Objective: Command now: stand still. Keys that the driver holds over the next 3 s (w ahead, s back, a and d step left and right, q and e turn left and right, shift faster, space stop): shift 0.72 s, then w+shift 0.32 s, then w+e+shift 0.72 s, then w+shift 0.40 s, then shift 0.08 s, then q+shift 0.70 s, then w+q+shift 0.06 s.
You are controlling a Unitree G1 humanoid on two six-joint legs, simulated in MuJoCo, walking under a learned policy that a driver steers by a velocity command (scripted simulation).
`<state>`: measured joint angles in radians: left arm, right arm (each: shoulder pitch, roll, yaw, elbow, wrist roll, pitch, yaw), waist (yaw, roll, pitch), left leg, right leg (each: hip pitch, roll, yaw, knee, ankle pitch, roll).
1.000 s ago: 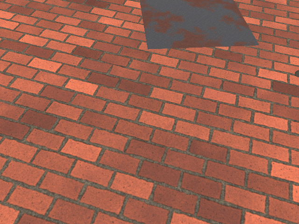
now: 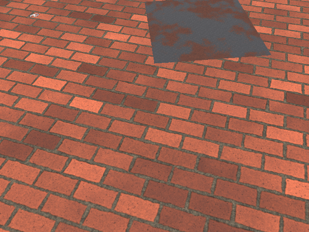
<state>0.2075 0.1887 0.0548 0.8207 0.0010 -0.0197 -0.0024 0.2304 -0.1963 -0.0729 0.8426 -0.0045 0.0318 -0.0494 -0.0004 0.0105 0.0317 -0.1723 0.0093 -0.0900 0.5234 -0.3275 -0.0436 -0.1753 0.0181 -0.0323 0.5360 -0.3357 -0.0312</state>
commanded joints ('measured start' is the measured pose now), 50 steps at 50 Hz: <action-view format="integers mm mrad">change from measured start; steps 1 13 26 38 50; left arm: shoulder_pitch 1 18 41 131 126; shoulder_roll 99 104 105 171 206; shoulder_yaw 23 19 11 31 49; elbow -26 80 146 192 150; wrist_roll -1 -4 -5 -27 36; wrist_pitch -11 -2 7 20 -44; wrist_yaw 6 19 25 34 1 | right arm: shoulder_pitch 22 41 71 92 -67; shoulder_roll -96 -97 -88 -74 -49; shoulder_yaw -22 -19 -7 0 -4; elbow -14 109 201 239 85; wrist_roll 1 5 7 21 -43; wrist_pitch -10 -17 -27 -29 -68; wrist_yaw -7 -17 -17 -18 97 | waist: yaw -2 0 3 36 2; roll -11 -17 -14 -91 -152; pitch -23 7 20 -5 46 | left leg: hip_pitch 13 4 -14 -122 -112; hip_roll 24 24 26 -57 12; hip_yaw -17 2 16 135 229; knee -57 -91 -113 51 85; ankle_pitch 282 236 217 -146 48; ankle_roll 12 0 -3 15 52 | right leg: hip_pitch -2 -1 -2 33 -172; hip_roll -71 -70 -63 -94 -221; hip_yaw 76 89 94 181 185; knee -100 -150 -178 -254 -409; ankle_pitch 322 248 210 -371 -281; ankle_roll -9 -17 -23 -91 -166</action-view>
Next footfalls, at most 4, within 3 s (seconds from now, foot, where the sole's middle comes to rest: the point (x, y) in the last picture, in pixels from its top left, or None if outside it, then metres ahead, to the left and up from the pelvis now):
1.08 left None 0.13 0.17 -0.77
1.58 right None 0.48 -0.02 -0.77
2.00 left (189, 149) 0.94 -0.14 -0.77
2.40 right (262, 126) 1.09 -0.55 -0.77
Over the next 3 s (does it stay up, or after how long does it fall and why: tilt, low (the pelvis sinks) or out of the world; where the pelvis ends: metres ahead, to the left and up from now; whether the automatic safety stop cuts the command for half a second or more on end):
stays up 1.12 -0.39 0.00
